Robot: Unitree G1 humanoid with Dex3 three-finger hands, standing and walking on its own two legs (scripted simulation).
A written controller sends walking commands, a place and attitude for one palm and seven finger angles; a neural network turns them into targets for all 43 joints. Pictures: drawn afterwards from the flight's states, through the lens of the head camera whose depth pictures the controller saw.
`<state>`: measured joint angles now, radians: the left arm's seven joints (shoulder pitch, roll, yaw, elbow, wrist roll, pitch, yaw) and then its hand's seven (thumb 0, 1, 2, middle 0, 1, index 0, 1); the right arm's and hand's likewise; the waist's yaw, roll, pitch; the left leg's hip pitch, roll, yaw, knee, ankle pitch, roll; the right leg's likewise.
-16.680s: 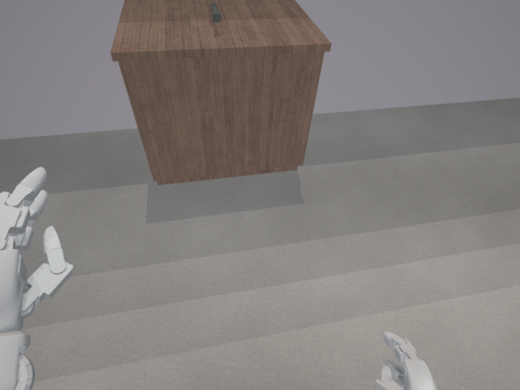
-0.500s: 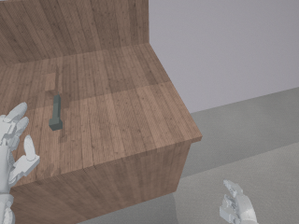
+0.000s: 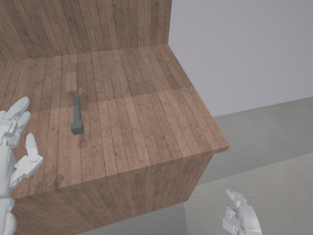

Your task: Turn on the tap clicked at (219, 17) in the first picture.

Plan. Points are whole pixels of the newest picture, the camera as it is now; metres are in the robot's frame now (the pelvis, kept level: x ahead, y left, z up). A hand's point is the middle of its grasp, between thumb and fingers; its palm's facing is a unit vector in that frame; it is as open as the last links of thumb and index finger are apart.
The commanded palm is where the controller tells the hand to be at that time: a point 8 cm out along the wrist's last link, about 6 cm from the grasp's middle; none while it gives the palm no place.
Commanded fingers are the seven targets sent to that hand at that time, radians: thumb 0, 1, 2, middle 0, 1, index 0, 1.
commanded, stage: come to a stop and stand still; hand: left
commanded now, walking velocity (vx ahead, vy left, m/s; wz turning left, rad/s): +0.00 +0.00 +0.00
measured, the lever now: (77, 127) +0.36 +0.26 +0.04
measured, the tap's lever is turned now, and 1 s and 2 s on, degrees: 0 0 0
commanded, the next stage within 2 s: look again from close up in 0.26 s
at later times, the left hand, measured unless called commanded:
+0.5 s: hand (22, 134) +0.24 +0.27 +0.18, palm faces +0.48 -0.78 -0.41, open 7.4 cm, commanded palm +0.16 +0.26 +0.17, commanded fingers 0.00 0.90 0.90 -0.20 -0.30 -0.20 -0.30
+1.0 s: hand (56, 152) +0.22 +0.22 +0.16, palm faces +0.34 -0.88 -0.34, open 7.4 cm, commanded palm +0.17 +0.26 +0.17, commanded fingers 0.00 0.90 0.90 -0.20 -0.30 -0.20 -0.30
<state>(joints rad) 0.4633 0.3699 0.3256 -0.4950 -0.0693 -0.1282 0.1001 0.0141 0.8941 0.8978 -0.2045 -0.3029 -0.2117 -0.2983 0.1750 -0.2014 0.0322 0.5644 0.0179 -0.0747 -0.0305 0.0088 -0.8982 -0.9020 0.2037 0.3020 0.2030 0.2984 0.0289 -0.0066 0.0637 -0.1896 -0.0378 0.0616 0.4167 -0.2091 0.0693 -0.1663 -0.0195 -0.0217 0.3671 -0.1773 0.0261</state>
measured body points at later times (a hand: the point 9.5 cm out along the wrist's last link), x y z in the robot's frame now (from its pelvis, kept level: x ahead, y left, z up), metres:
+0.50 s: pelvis -0.01 -0.01 +0.00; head +0.03 +0.00 +0.44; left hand +0.21 +0.31 +0.20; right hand +0.18 -0.23 -0.08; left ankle +0.01 +0.07 -0.74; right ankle +0.01 -0.14 -0.74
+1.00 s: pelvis +0.00 -0.02 +0.00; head +0.02 +0.00 +0.45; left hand +0.20 +0.26 +0.18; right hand +0.18 -0.25 -0.07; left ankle +0.01 +0.07 -0.74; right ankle +0.01 -0.14 -0.74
